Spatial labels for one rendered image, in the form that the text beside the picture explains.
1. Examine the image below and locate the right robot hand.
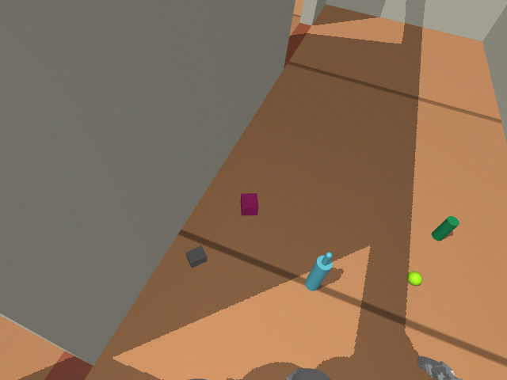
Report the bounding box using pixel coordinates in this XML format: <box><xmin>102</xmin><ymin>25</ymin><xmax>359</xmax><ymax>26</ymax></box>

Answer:
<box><xmin>417</xmin><ymin>356</ymin><xmax>463</xmax><ymax>380</ymax></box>

